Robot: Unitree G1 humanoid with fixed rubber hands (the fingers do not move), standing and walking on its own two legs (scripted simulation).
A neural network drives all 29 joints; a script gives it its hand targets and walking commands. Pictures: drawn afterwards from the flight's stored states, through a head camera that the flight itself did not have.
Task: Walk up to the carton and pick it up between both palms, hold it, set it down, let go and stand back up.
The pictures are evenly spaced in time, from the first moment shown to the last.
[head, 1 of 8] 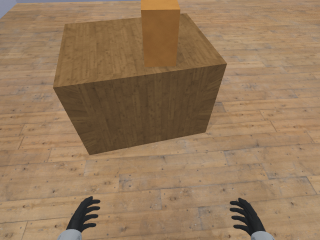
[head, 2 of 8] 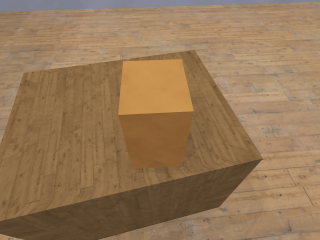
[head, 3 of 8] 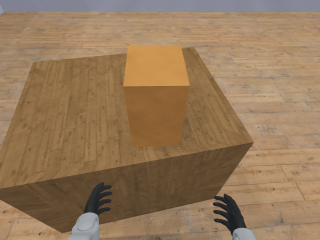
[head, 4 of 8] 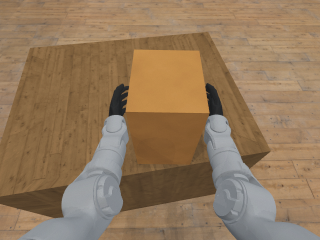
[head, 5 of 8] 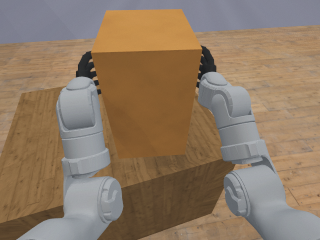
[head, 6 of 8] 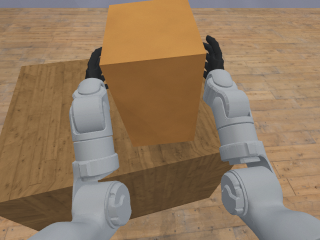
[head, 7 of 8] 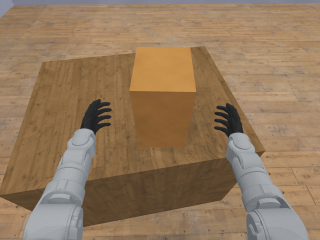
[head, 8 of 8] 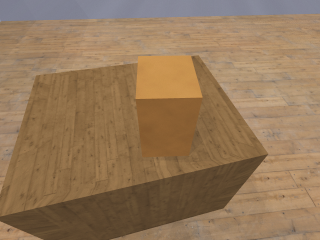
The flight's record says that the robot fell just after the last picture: no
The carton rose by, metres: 0.25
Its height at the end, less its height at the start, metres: +0.00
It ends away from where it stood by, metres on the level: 0.02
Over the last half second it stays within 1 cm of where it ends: yes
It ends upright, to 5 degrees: yes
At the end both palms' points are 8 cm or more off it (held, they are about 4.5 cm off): yes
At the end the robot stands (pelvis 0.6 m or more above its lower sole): yes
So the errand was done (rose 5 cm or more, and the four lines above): yes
